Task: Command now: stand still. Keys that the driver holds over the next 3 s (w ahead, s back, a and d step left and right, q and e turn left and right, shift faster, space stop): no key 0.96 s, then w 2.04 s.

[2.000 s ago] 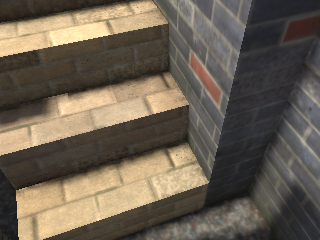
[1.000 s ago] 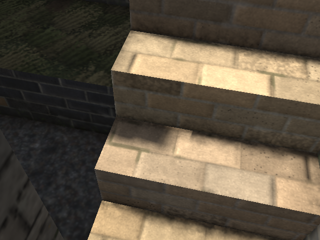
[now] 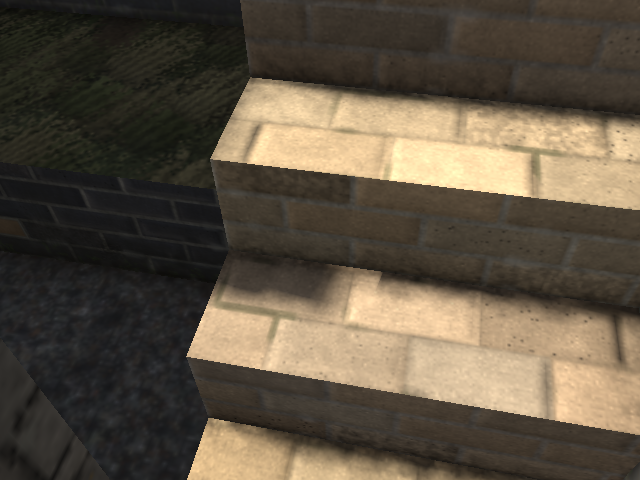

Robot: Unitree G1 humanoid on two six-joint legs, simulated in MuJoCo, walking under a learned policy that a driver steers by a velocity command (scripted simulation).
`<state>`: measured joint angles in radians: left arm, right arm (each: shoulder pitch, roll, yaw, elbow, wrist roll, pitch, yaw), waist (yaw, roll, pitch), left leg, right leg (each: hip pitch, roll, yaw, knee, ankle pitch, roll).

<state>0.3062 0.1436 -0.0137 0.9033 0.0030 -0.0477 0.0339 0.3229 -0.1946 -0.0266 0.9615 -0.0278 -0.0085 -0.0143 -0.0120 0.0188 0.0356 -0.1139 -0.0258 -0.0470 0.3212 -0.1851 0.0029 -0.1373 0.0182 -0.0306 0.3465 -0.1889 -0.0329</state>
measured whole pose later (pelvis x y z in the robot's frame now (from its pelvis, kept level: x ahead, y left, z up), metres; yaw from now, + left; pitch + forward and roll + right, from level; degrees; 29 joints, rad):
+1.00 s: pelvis +0.01 +0.00 +0.00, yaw +0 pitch -1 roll +0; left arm 0.34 0.15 -0.03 0.92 0.01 -0.04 0.04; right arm 0.35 -0.19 -0.01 0.99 -0.02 -0.02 -0.02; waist -0.01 0.01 0.02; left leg -0.13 -0.03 -0.05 0.34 -0.20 0.01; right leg -0.15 0.02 -0.02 0.35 -0.20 -0.03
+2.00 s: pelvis +0.01 +0.00 +0.00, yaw +0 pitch +0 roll +0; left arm 0.16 0.17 -0.06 0.85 0.02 -0.08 0.02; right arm 0.17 -0.22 0.02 0.93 -0.02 -0.06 -0.01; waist 0.00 0.01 0.01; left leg -0.07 -0.02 -0.04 0.22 -0.15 0.00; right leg -0.09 0.02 -0.01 0.22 -0.14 -0.02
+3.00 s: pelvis +0.02 +0.00 +0.00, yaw +0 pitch +0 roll +0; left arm 0.15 0.20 -0.09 0.84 0.02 -0.08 0.02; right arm 0.16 -0.24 0.04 0.93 -0.02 -0.05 -0.01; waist 0.00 0.01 0.00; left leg -0.07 -0.01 -0.04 0.23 -0.16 0.00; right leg -0.08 0.03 -0.01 0.23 -0.15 -0.03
